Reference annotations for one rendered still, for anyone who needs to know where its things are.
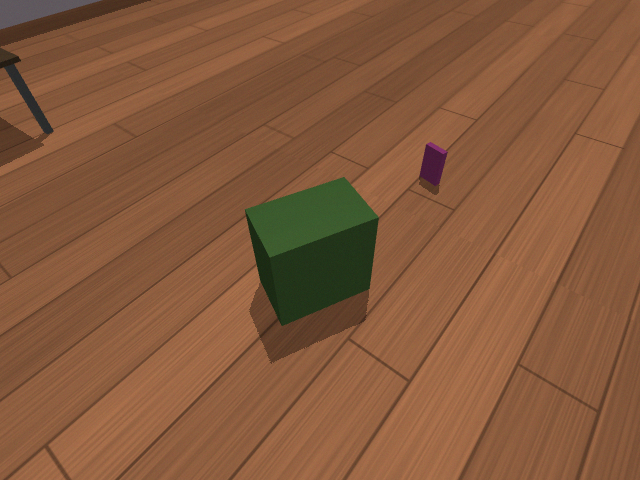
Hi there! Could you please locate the coffee table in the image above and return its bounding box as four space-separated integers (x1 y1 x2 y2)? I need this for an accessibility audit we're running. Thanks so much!
0 48 54 134

